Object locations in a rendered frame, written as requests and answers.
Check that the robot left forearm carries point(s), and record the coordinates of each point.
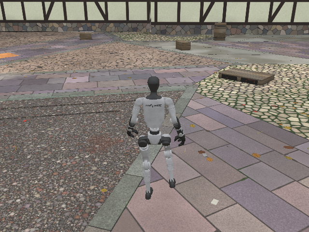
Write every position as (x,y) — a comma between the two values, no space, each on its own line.
(131,125)

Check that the left robot upper arm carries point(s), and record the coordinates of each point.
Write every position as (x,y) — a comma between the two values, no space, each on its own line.
(136,109)

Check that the left robot hand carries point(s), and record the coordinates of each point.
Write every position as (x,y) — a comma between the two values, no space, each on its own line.
(131,135)

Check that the robot left foot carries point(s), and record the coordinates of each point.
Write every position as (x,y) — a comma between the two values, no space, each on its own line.
(148,195)

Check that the robot left thigh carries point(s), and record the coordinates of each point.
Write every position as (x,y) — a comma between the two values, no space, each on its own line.
(144,149)

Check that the right robot hand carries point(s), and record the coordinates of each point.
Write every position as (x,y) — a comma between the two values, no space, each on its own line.
(180,139)

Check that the right robot upper arm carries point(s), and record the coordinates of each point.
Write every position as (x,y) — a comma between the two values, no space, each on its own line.
(171,109)

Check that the robot right forearm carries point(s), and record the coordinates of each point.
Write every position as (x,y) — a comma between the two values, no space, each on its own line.
(178,128)

